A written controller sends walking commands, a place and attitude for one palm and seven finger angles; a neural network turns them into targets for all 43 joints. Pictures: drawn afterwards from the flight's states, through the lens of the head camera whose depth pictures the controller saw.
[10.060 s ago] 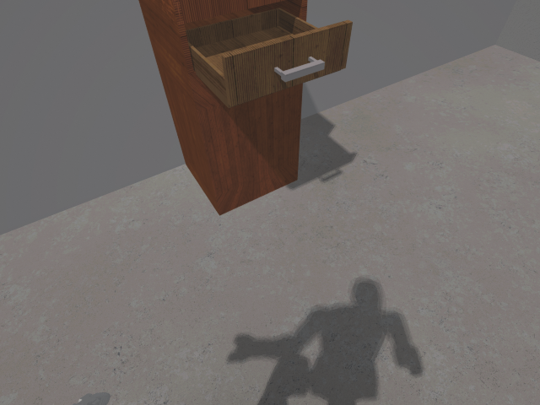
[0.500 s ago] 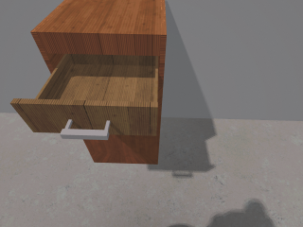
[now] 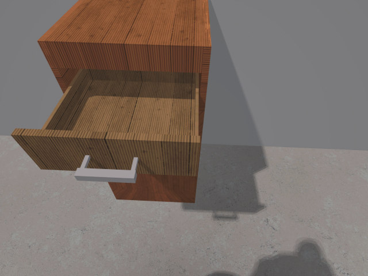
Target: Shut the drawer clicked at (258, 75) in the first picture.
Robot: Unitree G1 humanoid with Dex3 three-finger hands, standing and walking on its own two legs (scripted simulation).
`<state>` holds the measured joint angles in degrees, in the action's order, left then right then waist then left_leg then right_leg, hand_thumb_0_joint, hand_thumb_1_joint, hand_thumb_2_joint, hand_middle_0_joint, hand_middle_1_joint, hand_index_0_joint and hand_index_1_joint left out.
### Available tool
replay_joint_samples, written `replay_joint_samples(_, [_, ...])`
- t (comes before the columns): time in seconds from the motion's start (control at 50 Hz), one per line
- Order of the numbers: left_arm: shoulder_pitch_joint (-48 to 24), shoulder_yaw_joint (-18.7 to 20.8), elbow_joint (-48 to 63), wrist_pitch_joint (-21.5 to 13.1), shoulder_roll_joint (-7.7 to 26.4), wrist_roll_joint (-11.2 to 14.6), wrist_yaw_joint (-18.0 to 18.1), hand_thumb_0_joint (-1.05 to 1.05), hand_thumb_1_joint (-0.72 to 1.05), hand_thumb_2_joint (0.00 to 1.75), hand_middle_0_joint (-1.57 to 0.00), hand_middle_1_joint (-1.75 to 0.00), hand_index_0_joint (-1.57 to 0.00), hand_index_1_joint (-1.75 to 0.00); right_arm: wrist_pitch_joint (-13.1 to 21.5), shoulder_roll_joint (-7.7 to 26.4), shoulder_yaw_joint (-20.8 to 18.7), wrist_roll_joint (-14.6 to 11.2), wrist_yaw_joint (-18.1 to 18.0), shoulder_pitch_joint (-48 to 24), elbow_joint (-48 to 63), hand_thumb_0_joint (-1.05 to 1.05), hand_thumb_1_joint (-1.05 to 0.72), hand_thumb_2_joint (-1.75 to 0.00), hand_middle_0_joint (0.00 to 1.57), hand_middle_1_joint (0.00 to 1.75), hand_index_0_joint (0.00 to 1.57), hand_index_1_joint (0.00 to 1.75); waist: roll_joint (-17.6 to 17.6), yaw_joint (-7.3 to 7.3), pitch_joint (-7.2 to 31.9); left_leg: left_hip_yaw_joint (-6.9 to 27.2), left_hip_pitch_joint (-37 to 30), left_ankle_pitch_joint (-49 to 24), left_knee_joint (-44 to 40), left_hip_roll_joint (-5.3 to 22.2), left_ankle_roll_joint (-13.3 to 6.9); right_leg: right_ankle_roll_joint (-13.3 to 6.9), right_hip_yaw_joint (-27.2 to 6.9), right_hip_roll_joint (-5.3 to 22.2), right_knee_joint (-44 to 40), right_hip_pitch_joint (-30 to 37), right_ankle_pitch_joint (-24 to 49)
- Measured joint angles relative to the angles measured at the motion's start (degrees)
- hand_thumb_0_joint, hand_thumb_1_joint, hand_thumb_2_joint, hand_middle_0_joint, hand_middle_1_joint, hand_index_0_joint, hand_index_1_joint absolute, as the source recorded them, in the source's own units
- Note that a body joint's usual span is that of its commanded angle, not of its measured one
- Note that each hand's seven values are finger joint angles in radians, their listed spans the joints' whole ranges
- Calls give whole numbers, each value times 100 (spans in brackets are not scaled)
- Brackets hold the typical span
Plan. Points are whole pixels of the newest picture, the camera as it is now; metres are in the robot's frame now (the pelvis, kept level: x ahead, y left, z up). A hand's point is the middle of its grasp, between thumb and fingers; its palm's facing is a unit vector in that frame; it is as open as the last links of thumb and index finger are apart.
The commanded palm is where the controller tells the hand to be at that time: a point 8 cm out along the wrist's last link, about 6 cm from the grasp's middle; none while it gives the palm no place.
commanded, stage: raise the hand and make a fist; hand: left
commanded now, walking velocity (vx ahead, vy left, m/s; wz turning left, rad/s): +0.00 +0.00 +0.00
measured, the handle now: (108, 167) +0.34 +0.20 +0.03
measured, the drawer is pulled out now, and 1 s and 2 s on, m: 0.26 0.26 0.26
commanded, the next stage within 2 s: bring the fist close to the handle in 1.88 s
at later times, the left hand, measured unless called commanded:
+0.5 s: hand out of the picture +0.12 +0.16 -0.01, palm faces +0.18 -0.98 -0.06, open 5.5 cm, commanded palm +0.11 +0.21 +0.00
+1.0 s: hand (96, 252) +0.15 +0.17 +0.05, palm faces +0.05 -1.00 -0.07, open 3.2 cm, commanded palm +0.11 +0.22 +0.07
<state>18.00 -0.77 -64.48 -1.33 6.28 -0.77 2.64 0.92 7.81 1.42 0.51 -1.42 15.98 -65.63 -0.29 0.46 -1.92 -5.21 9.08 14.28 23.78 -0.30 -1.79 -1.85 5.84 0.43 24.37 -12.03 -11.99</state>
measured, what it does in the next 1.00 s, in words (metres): stands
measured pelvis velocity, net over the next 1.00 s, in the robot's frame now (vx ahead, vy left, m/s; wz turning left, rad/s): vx -0.01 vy -0.01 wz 0.03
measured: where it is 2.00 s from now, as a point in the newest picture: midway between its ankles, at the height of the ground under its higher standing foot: outside the picture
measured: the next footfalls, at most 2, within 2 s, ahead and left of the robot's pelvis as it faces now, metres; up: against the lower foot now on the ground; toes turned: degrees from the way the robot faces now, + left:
none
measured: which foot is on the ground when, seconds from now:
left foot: down 0.00-1.00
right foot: down 0.00-1.00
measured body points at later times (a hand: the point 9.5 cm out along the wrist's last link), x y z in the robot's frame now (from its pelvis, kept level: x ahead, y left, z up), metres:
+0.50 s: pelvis -0.01 -0.02 -0.07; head +0.03 -0.02 +0.38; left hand +0.11 +0.21 -0.01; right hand +0.26 -0.23 -0.09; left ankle -0.02 +0.09 -0.74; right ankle +0.01 -0.10 -0.74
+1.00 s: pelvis -0.01 -0.01 -0.04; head +0.02 -0.02 +0.41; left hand +0.14 +0.22 +0.06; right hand +0.16 -0.26 -0.11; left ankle -0.02 +0.09 -0.74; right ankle +0.01 -0.10 -0.74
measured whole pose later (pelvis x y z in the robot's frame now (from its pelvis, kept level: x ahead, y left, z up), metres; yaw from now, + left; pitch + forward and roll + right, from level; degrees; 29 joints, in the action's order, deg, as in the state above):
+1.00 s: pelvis -0.01 -0.01 -0.04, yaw +2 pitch +7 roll -1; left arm 39.1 7.2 18.5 -18.0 11.8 15.0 -11.7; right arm 16.1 15.8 -1.7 -3.3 -2.8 16.1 -33.1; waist -2.0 0.2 4.8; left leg -2.9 29.6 25.3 48.4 1.4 -1.3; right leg -2.9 8.0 0.8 46.3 -30.8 -22.2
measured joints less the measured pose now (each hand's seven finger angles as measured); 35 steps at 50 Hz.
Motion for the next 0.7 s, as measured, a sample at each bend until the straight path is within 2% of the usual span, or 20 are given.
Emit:
replay_joint_samples(0.02, [281, -52, 870, 459, 57, 189, 82, 2, 92, 90, -20, -30, -20, -30, 19, 59, 21, -29, -20, 84, 265, 2, -92, -90, 20, 30, 19, 30, -14, -14, -45, -1, 32, 61, 105, 14, -2, 3, 0, -7, 61, -17, -26])
replay_joint_samples(0.04, [661, -39, 1952, 820, 175, 334, 206, 4, 95, 90, -20, -30, -21, -30, 242, 129, 43, -78, -85, 243, 559, 3, -93, -90, 20, 30, 20, 30, -6, 7, -36, -26, 31, 112, 153, 3, -6, 0, -27, 8, 170, -57, -86])
replay_joint_samples(0.08, [1233, -65, 3605, 689, 390, 577, 514, 6, 98, 90, -21, -31, -22, -31, 813, 287, -9, -223, -183, 491, 1038, 3, -93, -90, 20, 30, 20, 30, -36, -28, 121, -16, 113, 194, 257, -57, -11, 10, -22, 86, 430, -195, -260])
replay_joint_samples(0.12, [1403, -121, 4850, 456, 471, 772, 653, 7, 98, 90, -23, -32, -23, -33, 1236, 503, -66, -297, -229, 519, 1437, 3, -93, -90, 20, 30, 20, 30, -164, -120, 237, 70, 285, 304, 497, -92, -39, 34, 60, 145, 630, -307, -402])
replay_joint_samples(0.18, [1213, -119, 6032, -287, 320, 849, 516, 5, 97, 90, -25, -36, -26, -36, 1568, 770, -202, -208, -182, 252, 1986, 3, -92, -90, 20, 30, 20, 30, -275, -237, 495, 121, 778, 518, 1003, -98, -63, 46, 113, 194, 1050, -742, -588])
replay_joint_samples(0.22, [1074, -78, 6457, -1000, 74, 947, 129, 4, 96, 90, -28, -39, -28, -39, 1616, 821, -309, -150, -59, -30, 2354, 2, -92, -90, 20, 30, 20, 30, -215, -235, 709, 49, 1184, 696, 1395, -60, -45, 27, 41, 188, 1456, -1190, -742])
replay_joint_samples(0.26, [1105, -13, 6622, -1724, -213, 1051, -365, 3, 94, 90, -31, -43, -30, -42, 1548, 787, -423, -98, 122, -353, 2711, 2, -91, -90, 20, 30, 19, 30, -83, -221, 850, -28, 1587, 906, 1837, 7, -12, -9, -35, 155, 1904, -1634, -919])
replay_joint_samples(0.3, [1331, 64, 6628, -2349, -330, 980, -864, 2, 93, 90, -35, -46, -32, -46, 1388, 734, -532, -61, 284, -635, 3086, 2, -91, -90, 20, 30, 19, 30, 68, -166, 902, -70, 1954, 1118, 2287, 72, 14, -55, -78, 125, 2354, -2029, -1107])
replay_joint_samples(0.34, [1657, 81, 6747, -2652, -221, 851, -1171, 1, 92, 90, -39, -50, -36, -50, 1217, 710, -598, -57, 351, -841, 3440, 2, -91, -90, 19, 30, 19, 30, 196, -58, 925, -67, 2305, 1309, 2711, 120, 30, -97, -76, 111, 2770, -2384, -1294])
replay_joint_samples(0.38, [2001, 126, 6935, -2688, -27, 838, -1284, 1, 91, 90, -43, -55, -40, -54, 1074, 713, -624, -67, 342, -984, 3721, 2, -91, -90, 19, 30, 19, 30, 236, 66, 918, -2, 2589, 1438, 3056, 159, 97, -141, -14, 103, 3075, -2632, -1438])
replay_joint_samples(0.44, [2370, 318, 7196, -2639, 181, 1022, -1229, 1, 90, 90, -49, -61, -48, -61, 965, 694, -574, -100, 247, -1069, 3974, 1, -90, -90, 19, 30, 19, 30, 160, 226, 900, 176, 2902, 1576, 3414, 196, 108, -200, 162, 97, 3308, -2826, -1558])
replay_joint_samples(0.52, [2308, 548, 7579, -2717, 276, 1288, -1266, 2, 90, 90, -57, -70, -56, -70, 1019, 605, -317, -134, 127, -982, 4013, 1, -90, -90, 19, 30, 19, 30, -14, 338, 885, 436, 3198, 1612, 3674, 218, 155, -240, 416, 91, 3394, -2949, -1596])
replay_joint_samples(0.58, [1870, 577, 7704, -2617, 344, 1386, -1578, 2, 90, 90, -63, -76, -62, -76, 1056, 478, -82, -192, 62, -859, 3865, 1, -90, -90, 20, 30, 20, 30, -126, 332, 831, 536, 3273, 1578, 3710, 239, 187, -270, 515, 68, 3350, -2957, -1555])
replay_joint_samples(0.64, [1433, 617, 7663, -2163, 486, 1459, -1873, 1, 90, 90, -69, -83, -69, -83, 997, 314, 84, -262, -8, -670, 3667, 1, -90, -90, 20, 30, 20, 30, -183, 229, 788, 522, 3158, 1488, 3544, 251, 212, -275, 501, 44, 3189, -2854, -1463])
replay_joint_samples(0.7, [1293, 792, 7564, -1652, 599, 1567, -1902, 1, 89, 90, -75, -89, -75, -89, 907, 209, 133, -309, -70, -434, 3477, 2, -90, -90, 20, 30, 20, 30, -197, 64, 781, 429, 2880, 1368, 3224, 250, 206, -248, 411, 23, 2932, -2639, -1345])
